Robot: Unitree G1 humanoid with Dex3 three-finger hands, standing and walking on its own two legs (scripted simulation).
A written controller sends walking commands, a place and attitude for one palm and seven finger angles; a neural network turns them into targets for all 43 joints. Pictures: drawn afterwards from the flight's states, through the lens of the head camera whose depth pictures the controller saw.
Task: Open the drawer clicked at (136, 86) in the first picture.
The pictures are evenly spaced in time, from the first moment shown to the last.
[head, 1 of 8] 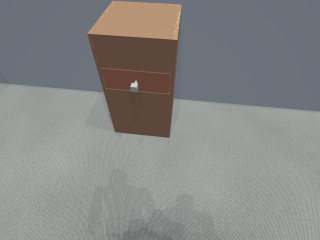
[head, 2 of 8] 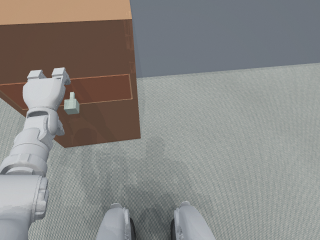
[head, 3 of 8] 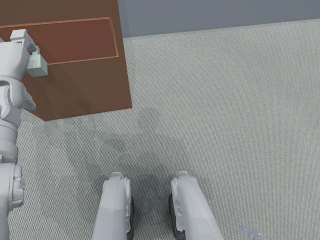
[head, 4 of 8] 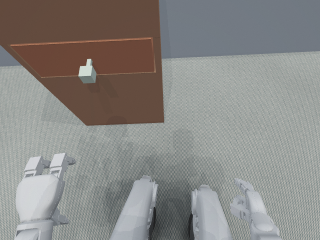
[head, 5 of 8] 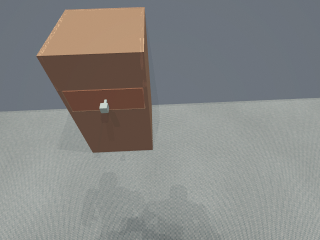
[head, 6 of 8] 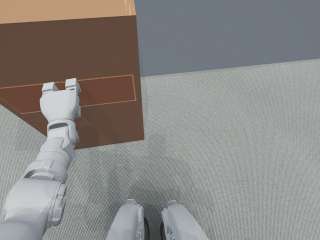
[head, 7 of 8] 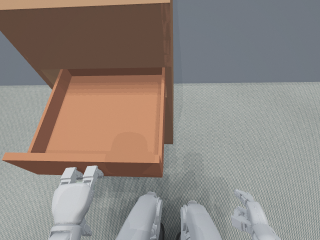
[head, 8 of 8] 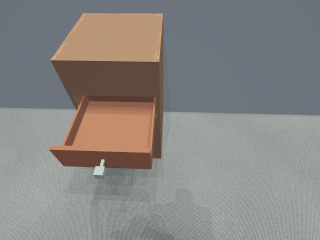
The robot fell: no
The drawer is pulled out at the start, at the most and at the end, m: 0.00 0.30 0.30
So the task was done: yes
